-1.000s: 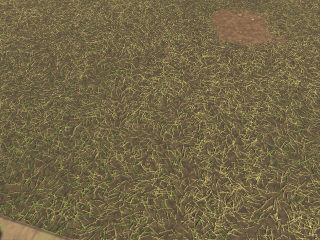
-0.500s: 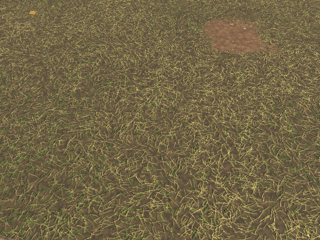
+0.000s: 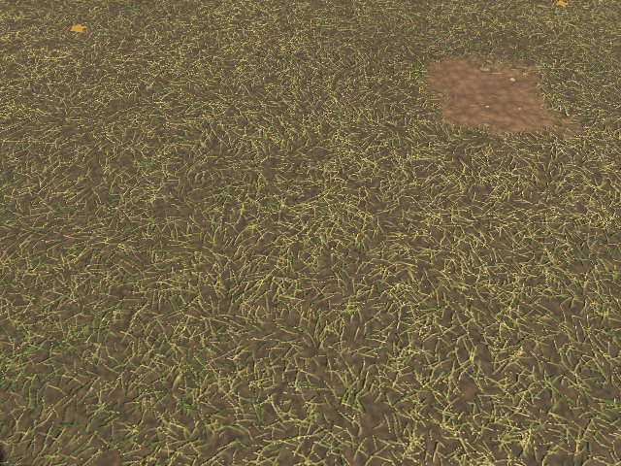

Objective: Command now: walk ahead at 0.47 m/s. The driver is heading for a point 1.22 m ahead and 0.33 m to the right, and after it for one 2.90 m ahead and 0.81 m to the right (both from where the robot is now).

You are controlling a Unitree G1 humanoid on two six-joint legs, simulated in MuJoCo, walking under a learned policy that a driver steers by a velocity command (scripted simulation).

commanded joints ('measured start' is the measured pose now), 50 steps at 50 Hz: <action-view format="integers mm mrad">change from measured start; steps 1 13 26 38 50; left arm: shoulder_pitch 59 -339 -75 -172 -176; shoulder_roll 99 91 204 191 146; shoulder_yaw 30 17 89 75 100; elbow -50 -295 -121 -94 -170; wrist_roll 17 -25 -129 -136 -120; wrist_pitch -8 49 70 40 154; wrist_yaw -34 -17 26 70 101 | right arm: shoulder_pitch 510 366 232 -41 -58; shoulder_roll -191 -70 -85 -43 -137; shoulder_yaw -60 49 1 0 -39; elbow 84 80 -22 -100 -86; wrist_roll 22 -19 161 84 49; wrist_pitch -24 -74 -41 10 54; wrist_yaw -36 -74 -81 -58 -72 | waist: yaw -205 -102 23 -36 -17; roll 255 30 -41 -56 126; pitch -204 49 -187 -21 -130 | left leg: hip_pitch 833 -257 -814 -91 137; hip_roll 137 20 34 8 245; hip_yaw -258 -89 -64 -62 -213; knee -165 -195 1185 -212 -517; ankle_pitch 301 -313 -286 303 124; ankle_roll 290 112 -21 -64 143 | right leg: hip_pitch -634 -389 227 -260 -606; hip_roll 43 -69 -420 -206 -50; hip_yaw -2 34 657 161 93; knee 867 197 -201 -181 662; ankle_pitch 132 1013 -12 802 46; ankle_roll -47 13 -306 -144 89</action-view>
